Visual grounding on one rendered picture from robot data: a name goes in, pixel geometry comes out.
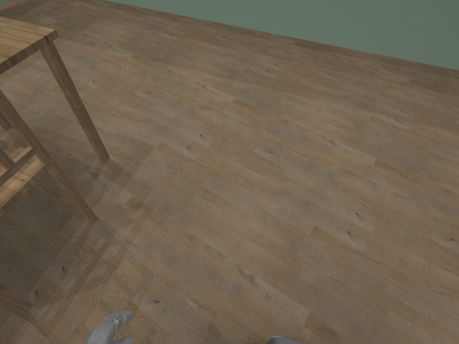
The robot left hand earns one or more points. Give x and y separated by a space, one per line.
103 332

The chair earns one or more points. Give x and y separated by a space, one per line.
20 169

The table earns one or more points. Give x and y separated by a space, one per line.
19 40

